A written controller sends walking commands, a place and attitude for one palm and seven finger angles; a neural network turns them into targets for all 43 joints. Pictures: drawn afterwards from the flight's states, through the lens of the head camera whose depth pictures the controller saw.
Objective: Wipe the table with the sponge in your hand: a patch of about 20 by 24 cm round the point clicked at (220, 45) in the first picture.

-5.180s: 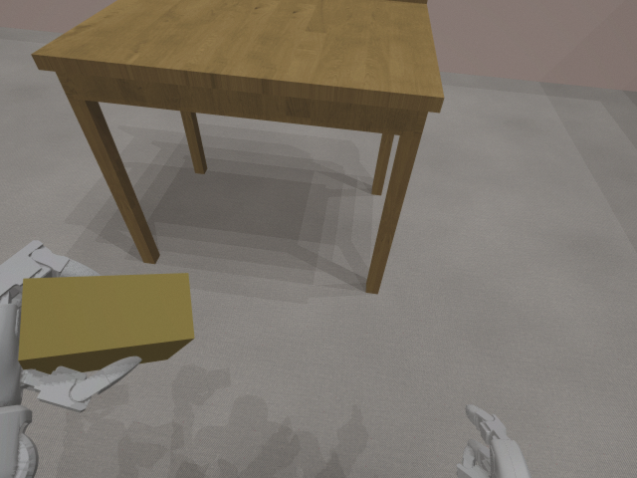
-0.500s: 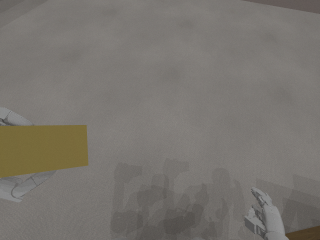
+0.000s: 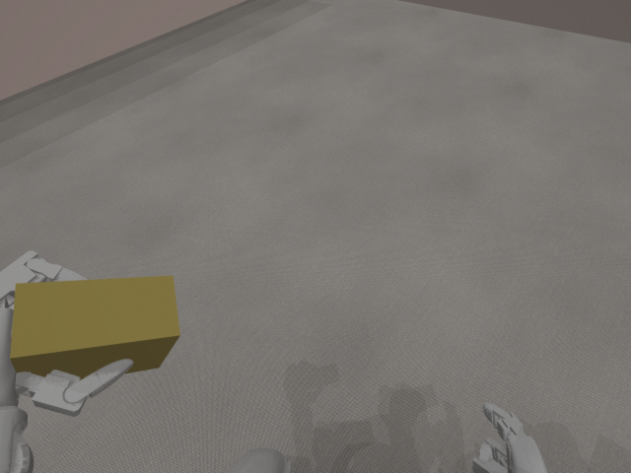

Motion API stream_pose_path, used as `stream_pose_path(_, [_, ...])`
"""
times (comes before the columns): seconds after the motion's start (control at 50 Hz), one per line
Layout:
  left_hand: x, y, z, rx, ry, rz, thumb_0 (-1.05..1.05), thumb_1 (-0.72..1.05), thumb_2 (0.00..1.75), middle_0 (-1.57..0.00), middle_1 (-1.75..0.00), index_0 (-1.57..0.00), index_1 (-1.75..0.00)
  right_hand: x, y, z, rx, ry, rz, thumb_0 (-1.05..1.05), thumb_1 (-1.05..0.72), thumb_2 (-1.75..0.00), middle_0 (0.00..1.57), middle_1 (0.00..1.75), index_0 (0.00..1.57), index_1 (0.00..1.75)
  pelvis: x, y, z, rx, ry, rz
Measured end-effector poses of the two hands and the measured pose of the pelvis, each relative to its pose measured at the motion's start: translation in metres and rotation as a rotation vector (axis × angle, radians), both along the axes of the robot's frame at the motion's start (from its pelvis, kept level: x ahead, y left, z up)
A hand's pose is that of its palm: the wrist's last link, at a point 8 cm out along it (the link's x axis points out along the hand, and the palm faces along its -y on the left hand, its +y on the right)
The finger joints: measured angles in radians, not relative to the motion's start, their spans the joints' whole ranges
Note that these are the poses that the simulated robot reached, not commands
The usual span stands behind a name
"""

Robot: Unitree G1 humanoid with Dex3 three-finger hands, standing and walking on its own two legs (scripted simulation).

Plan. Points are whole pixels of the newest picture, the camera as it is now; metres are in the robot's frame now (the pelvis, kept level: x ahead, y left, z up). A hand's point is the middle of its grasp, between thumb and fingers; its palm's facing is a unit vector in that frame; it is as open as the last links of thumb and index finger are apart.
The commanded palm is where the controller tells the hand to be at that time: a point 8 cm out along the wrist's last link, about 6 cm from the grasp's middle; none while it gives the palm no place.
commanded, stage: walk to a spot facing it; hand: left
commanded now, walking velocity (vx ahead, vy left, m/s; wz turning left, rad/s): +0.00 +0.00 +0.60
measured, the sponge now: (122, 330) +0.22 +0.21 +0.14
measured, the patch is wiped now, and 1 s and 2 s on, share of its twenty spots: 0.00 0.00 0.00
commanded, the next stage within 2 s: turn to face it in 1.52 s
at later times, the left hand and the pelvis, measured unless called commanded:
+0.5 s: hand out of the picture +0.07 +0.29 +0.19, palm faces +0.64 -0.66 -0.39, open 10.2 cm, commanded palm +0.03 +0.32 +0.18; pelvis -0.05 +0.01 +0.00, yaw +15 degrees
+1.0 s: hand out of the picture +0.08 +0.33 +0.18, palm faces +0.73 -0.56 -0.38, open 10.2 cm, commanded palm +0.02 +0.35 +0.18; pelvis -0.01 +0.03 -0.01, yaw +24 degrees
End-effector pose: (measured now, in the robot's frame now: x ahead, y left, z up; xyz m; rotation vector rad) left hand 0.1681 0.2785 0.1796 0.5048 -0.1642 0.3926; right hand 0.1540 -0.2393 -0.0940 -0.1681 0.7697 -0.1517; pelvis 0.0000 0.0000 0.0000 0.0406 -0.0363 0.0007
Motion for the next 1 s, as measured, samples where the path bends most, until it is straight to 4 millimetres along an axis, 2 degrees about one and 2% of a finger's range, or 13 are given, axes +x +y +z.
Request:
stream_pose_path(0.1, [-0.029,0.002,0.002,-0.024,-0.053,0.004,-0.01,-0.5,0.99,-0.72,-1.35,-0.74,-1.35,-0.004,-0.014,0.021,-0.12,-0.017,0.039,0.01,-0.9,-0.89,0.2,0.3,0.2,0.3,-0.02,0.001,0.002,0.005,0.016,0.075])
stream_pose_path(0.18, [-0.062,0.016,0.018,0.023,-0.161,0.003,-0.01,-0.5,0.99,-0.71,-1.35,-0.74,-1.35,-0.003,-0.006,0.032,-0.185,-0.035,0.093,0.01,-0.91,-0.89,0.2,0.3,0.2,0.3,-0.038,0.01,-0.004,-0.01,0.038,0.124])
stream_pose_path(0.26, [-0.096,0.038,0.023,0.089,-0.253,0.034,-0.01,-0.5,0.99,-0.71,-1.35,-0.74,-1.35,-0.004,0.021,0.028,-0.176,-0.091,0.132,0.01,-0.91,-0.9,0.2,0.3,0.2,0.3,-0.054,0.022,-0.019,-0.015,0.02,0.151])
stream_pose_path(0.34, [-0.119,0.054,0.02,0.108,-0.213,0.106,-0.01,-0.5,0.99,-0.71,-1.35,-0.74,-1.35,-0.017,0.062,0.021,-0.042,-0.07,0.185,0.01,-0.91,-0.89,0.2,0.3,0.2,0.3,-0.057,0.021,-0.011,-0.039,-0.001,0.196])
stream_pose_path(0.44, [-0.142,0.05,0.018,0.049,-0.195,0.194,-0.01,-0.5,0.99,-0.71,-1.35,-0.74,-1.35,-0.03,0.099,0.008,0.067,-0.01,0.296,0.01,-0.9,-0.89,0.2,0.3,0.2,0.3,-0.057,0.016,-0.002,-0.058,-0.014,0.245])
stream_pose_path(0.52, [-0.148,0.036,0.018,0.068,-0.161,0.234,-0.01,-0.5,0.99,-0.71,-1.35,-0.74,-1.35,-0.027,0.109,-0.007,0.111,0.021,0.369,0.01,-0.9,-0.89,0.21,0.3,0.21,0.3,-0.053,0.004,-0.005,-0.05,-0.018,0.268])
stream_pose_path(0.62, [-0.143,0.022,0.009,0.097,-0.129,0.276,-0.01,-0.5,0.99,-0.71,-1.35,-0.73,-1.35,-0.004,0.093,-0.029,0.087,0.052,0.429,0.01,-0.9,-0.89,0.21,0.3,0.21,0.3,-0.052,-0.014,-0.018,-0.031,-0.03,0.336])
stream_pose_path(0.66, [-0.142,0.02,0.007,0.075,-0.114,0.284,-0.01,-0.5,0.99,-0.71,-1.35,-0.73,-1.35,0.006,0.081,-0.027,0.052,0.065,0.432,0.01,-0.9,-0.89,0.21,0.3,0.21,0.3,-0.051,-0.016,-0.014,-0.016,-0.031,0.345])
stream_pose_path(0.74, [-0.142,0.02,0.009,0.073,-0.043,0.282,-0.01,-0.5,0.99,-0.71,-1.35,-0.73,-1.35,0.027,0.057,-0.007,-0.007,0.05,0.386,0.01,-0.9,-0.89,0.21,0.3,0.2,0.3,-0.045,-0.015,-0.002,0.0,-0.005,0.358])
stream_pose_path(0.82, [-0.143,0.028,0.015,0.09,-0.028,0.291,-0.01,-0.5,0.99,-0.71,-1.35,-0.73,-1.35,0.044,0.044,0.013,-0.081,0.028,0.376,0.01,-0.9,-0.89,0.2,0.3,0.2,0.3,-0.034,-0.01,0.005,0.005,0.023,0.387])
stream_pose_path(0.88, [-0.145,0.04,0.017,0.088,-0.058,0.318,-0.01,-0.5,0.99,-0.71,-1.35,-0.73,-1.35,0.057,0.045,0.023,-0.132,0.014,0.381,0.01,-0.91,-0.89,0.2,0.3,0.2,0.3,-0.026,-0.001,0.005,-0.002,0.035,0.402])
stream_pose_path(0.94, [-0.145,0.056,0.015,0.072,-0.116,0.351,-0.01,-0.5,0.99,-0.71,-1.35,-0.73,-1.35,0.07,0.057,0.027,-0.17,-0.006,0.391,0.01,-0.91,-0.89,0.2,0.3,0.2,0.3,-0.017,0.014,0.0,-0.019,0.033,0.416])
stream_pose_path(1.0, [-0.141,0.073,0.007,0.074,-0.186,0.366,-0.01,-0.5,0.99,-0.71,-1.35,-0.73,-1.35,0.083,0.08,0.022,-0.165,-0.046,0.388,0.01,-0.91,-0.9,0.2,0.3,0.2,0.3,-0.01,0.028,-0.013,-0.028,0.012,0.426])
